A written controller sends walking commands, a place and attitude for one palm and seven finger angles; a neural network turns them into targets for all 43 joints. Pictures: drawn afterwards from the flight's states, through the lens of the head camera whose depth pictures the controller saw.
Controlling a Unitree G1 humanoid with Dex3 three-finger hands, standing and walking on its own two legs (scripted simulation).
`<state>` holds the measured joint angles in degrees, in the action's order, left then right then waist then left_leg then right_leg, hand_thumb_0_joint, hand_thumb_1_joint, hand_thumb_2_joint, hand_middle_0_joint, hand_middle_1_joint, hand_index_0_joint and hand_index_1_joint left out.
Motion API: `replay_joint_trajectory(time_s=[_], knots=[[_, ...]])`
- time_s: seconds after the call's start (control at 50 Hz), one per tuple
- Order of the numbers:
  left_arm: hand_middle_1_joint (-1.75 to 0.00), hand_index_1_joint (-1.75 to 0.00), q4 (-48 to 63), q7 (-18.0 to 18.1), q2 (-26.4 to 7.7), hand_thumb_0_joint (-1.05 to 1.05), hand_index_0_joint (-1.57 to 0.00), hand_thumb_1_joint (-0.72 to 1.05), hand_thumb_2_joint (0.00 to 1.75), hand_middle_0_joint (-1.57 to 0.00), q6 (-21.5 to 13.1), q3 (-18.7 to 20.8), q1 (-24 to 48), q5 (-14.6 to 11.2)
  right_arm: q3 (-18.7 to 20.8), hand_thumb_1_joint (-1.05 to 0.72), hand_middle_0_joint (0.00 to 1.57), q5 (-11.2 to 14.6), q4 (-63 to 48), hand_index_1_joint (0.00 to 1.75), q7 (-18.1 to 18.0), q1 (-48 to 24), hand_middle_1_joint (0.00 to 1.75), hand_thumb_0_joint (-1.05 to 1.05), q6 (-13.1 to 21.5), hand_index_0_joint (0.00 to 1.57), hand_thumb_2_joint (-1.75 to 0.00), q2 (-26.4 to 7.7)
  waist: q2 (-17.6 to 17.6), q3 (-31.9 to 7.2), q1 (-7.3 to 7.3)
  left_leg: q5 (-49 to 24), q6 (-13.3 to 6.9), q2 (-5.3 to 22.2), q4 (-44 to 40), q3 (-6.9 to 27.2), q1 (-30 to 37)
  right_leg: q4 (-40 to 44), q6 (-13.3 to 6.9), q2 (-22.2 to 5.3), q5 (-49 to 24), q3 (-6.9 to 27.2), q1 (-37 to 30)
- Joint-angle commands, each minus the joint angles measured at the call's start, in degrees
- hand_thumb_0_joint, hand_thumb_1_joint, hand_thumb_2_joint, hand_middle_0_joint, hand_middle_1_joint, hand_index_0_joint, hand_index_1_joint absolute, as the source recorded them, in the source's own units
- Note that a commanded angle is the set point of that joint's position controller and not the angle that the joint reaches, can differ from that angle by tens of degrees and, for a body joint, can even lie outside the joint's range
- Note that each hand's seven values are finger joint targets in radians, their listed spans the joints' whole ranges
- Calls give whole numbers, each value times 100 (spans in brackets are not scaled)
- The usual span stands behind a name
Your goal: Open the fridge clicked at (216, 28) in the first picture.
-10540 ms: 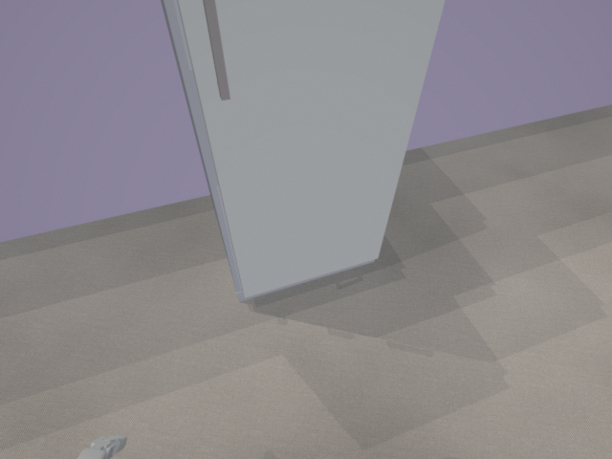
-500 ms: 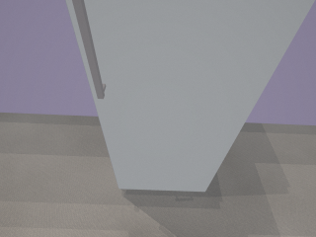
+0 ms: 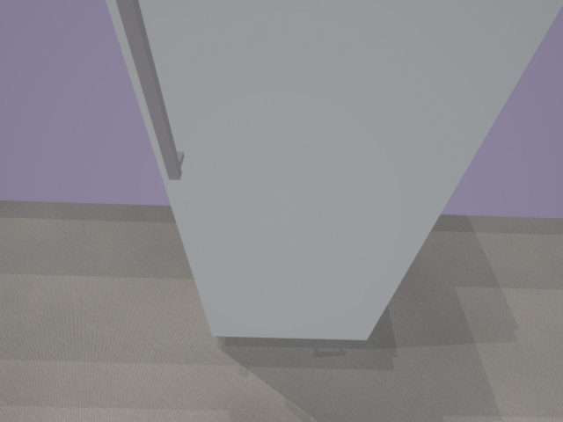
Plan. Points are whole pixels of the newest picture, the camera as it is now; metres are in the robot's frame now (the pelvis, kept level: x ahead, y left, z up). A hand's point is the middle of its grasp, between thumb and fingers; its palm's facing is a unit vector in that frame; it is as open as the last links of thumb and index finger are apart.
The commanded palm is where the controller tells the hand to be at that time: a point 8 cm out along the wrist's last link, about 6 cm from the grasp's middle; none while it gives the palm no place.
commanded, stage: look again from close up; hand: left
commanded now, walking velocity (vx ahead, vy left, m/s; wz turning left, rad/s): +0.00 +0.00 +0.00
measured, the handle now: (157, 90) +0.46 +0.20 +0.24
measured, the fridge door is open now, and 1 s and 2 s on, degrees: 0 0 0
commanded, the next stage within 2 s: raise the hand to about handle height in 0.78 s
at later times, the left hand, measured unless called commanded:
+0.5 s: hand out of the picture +0.00 +0.15 -0.18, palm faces +0.03 -0.99 -0.15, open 7.4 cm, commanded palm none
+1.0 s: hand out of the picture +0.08 +0.19 -0.12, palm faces +0.21 -0.94 -0.28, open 7.3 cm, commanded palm +0.11 +0.21 -0.05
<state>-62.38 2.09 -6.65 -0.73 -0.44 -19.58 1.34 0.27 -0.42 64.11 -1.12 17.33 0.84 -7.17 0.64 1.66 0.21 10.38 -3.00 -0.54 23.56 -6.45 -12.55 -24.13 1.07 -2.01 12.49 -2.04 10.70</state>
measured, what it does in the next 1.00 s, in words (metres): stands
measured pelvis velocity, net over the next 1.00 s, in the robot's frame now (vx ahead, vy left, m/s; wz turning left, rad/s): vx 0.02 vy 0.00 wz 0.03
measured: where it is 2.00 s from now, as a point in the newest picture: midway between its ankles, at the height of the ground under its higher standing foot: outside the picture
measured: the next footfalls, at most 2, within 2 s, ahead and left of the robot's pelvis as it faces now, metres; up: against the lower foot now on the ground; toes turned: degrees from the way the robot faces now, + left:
none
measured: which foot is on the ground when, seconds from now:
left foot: down 0.00-1.00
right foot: down 0.00-1.00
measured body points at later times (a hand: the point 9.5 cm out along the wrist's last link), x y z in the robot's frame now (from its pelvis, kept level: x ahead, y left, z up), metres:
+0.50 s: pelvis +0.01 +0.00 +0.00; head +0.02 +0.00 +0.45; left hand +0.00 +0.20 -0.16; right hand +0.00 -0.22 -0.16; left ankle +0.03 +0.08 -0.74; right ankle +0.00 -0.13 -0.74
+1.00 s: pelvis +0.02 +0.00 -0.01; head +0.01 -0.01 +0.44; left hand +0.07 +0.24 -0.10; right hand +0.04 -0.24 -0.15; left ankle +0.03 +0.08 -0.74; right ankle +0.01 -0.13 -0.74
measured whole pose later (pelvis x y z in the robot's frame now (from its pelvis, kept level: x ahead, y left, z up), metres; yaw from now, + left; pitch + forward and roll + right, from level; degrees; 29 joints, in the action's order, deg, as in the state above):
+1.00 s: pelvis +0.02 +0.00 -0.01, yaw +1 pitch +0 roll +1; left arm -23.6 8.5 -11.2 3.8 -0.1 -31.2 -4.8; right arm -0.8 2.5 54.4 -3.5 22.8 10.6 -10.5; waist -0.1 -0.6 -0.3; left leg 13.5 -2.5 -1.3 27.3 -5.4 -13.7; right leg -29.6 0.4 -3.0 17.1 -3.0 12.0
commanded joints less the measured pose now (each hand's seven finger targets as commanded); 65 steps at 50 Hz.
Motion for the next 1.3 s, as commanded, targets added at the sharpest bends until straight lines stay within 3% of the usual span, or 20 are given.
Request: replay_joint_trajectory(time_s=[0.0, 0.46, 0.82, 0.84, 0.86, 0.88, 0.9, 0.92, 0.94, 0.96, 1.0, 1.04, 1.08, 1.12, 1.14, 1.16, 1.18, 1.24, 1.26, 1.28], knots=[[-30, -30, 140, 39, -445, 0, -20, 90, 90, -20, -83, 70, -476, -30, 72, -90, 20, -12, -137, 30, -28, 335, 30, 0, 70, 20, -90, -490, 29, 316, -3, 363, 124, 708, -653, 808, -73, 436, -259, -410, -165, 447, 253], [-30, -30, 101, 51, -471, 0, -20, 90, 90, -20, -100, 73, -438, -34, 40, -90, 20, -7, -50, 30, -53, 380, 30, 0, 107, 20, -90, -452, 38, 296, 9, -271, 120, 702, -555, 736, 110, 481, -249, -439, -449, 430, 102], [-30, -30, 44, 36, -458, 0, -20, 90, 90, -20, -79, 81, -436, -39, 41, -90, 20, -18, -30, 30, -66, 389, 30, 0, 107, 20, -90, -486, -44, 319, 3, -22, 125, 716, -664, 791, 160, 480, -241, -419, -264, 402, 153], [-30, -30, 50, 40, -457, 0, -20, 90, 90, -20, -84, 76, -458, -26, 42, -90, 20, -10, -28, 30, -68, 399, 30, 0, 109, 20, -90, -469, -36, 332, 9, -125, 115, 728, -634, 774, 165, 486, -239, -418, -345, 401, 140], [-30, -30, -120, 244, -669, 0, -20, 90, 90, -20, -167, 24, -503, 54, 13, -90, 20, 19, -438, 30, -9, -144, 30, 0, 156, 20, -90, -788, -278, 316, 98, -1130, 247, 814, 468, 664, -109, 354, -253, -596, -1345, 549, 270], [-32, -32, 9015, 221, -1785, 0, -20, 88, 89, -20, -1271, 412, 3525, -1123, 138, -90, 20, 235, -2608, 30, -211, -57, 30, 0, 917, 20, -90, -1800, -1223, -2566, -697, -904, 269, 152, -23, 744, 1734, -191, -244, 91, -1056, -51, -45], [-33, -33, 7803, 538, -1534, 0, -20, 85, 88, -20, -905, 463, 1448, -716, -102, -90, 20, 295, -2268, 30, -371, -498, 30, 0, 1499, 20, -90, -1219, -1666, -2425, -96, -952, 312, 413, -305, 688, 1565, -652, -368, 171, 39, -150, 152], [-34, -34, 6131, 731, -609, 0, -21, 83, 87, -21, -629, 29, 635, -692, 2, -90, 20, 218, -1630, 30, -386, -374, 30, 0, 1620, 20, -90, -1157, -1273, -1631, -231, -144, 348, 411, -319, 684, 734, -661, -317, 153, 226, -208, 405], [-36, -36, 5720, 809, 42, 0, -21, 81, 86, -21, -70, -372, -626, -770, 67, -90, 20, 378, -1871, 30, -306, -127, 30, 0, 1616, 20, -90, -1018, -929, -964, -203, 704, 371, 431, -508, 1035, 63, -597, -232, 78, 553, -323, 672], [-37, -37, 7173, 730, 213, 0, -21, 78, 85, -21, -32, -789, 61, -950, 48, -90, 20, 489, -2438, 30, -311, -251, 30, 0, 1705, 20, -90, -1107, -670, -308, -288, 1246, 274, 446, -453, 1078, -285, -498, -246, 106, 535, -348, 762], [-40, -40, 7780, 652, -223, 0, -21, 74, 83, -21, -524, -556, -62, -955, 113, -90, 20, 409, -2638, 30, -422, -522, 30, 0, 2008, 20, -90, -1398, -150, -229, -292, 1403, 229, 342, -178, 1040, -294, -321, -219, 135, 824, -302, 904], [-43, -43, 7226, 513, -258, 0, -22, 69, 81, -22, -848, -344, -342, -903, 169, -90, 20, 276, -2860, 30, -359, -528, 30, 0, 2057, 20, -90, -1447, 664, 178, -360, 1169, 209, 193, 269, 1032, -652, -349, -213, 171, 1039, -332, 1360], [-47, -47, 6247, 53, -285, 0, -22, 64, 79, -22, -1408, 188, -1039, -1035, 298, -90, 20, 186, -3040, 30, -259, -687, 30, 0, 1944, 20, -90, -1411, 1615, 439, -55, 1004, 290, 156, 710, 866, -1258, -624, -191, 242, 1416, -437, 1865], [-50, -50, 5628, -692, -348, 0, -22, 60, 77, -22, -2087, 665, -2094, -1330, 398, -90, 20, 152, -3250, 30, -98, -847, 30, 0, 1786, 20, -90, -1383, 1968, 132, 249, 726, 358, 83, 1157, 669, -1745, -967, -211, 245, 1239, -402, 1918], [-51, -51, 5329, -1089, -777, 0, -22, 57, 76, -22, -2348, 1268, -2448, -1407, 502, -90, 20, 188, -3373, 30, 6, -893, 30, 0, 1663, 20, -90, -1435, 1491, -16, 433, 387, 408, 39, 1311, 584, -1727, -1162, -298, 236, 706, -323, 1666], [-53, -53, 5532, -1516, -820, 0, -22, 55, 75, -22, -2558, 1287, -2348, -1561, 488, -90, 20, 164, -3651, 30, 73, -1051, 30, 0, 1580, 20, -90, -1479, 1105, -225, 387, 222, 421, -59, 1487, 495, -1702, -1361, -337, 193, 268, -314, 1479], [-54, -54, 5851, -1658, -1255, 0, -23, 53, 74, -23, -2558, 1653, -2262, -1547, 510, -90, 20, 196, -3898, 30, 72, -1214, 30, 0, 1507, 20, -90, -1456, 646, -537, 517, 121, 375, -114, 1601, 353, -1773, -1511, -334, 148, 2, -234, 1307], [-58, -58, 7368, -1622, -1601, 0, -23, 46, 71, -23, -2214, 1874, -1843, -1532, 433, -90, 20, 221, -4294, 30, 31, -1294, 30, 0, 1251, 20, -90, -1280, -1029, -1306, 635, -300, 288, -94, 1635, 205, -1396, -1760, -342, 144, -629, -132, 970], [-60, -60, 8121, -1545, -1460, 0, -23, 43, 70, -23, -2184, 1675, -1366, -1625, 377, -90, 20, 229, -4484, 30, 1, -1322, 30, 0, 1220, 20, -90, -1218, -1209, -1478, 473, -294, 245, -67, 1661, 233, -1222, -1711, -314, 157, -637, -107, 1019], [-62, -62, 8429, -1406, -1600, 0, -24, 41, 69, -24, -2215, 1896, -1065, -1676, 382, -90, 20, 227, -4434, 30, -42, -1132, 30, 0, 1210, 20, -90, -1152, -1133, -1658, 355, -376, 201, -18, 1742, 302, -1062, -1641, -288, 179, -705, -47, 1037]])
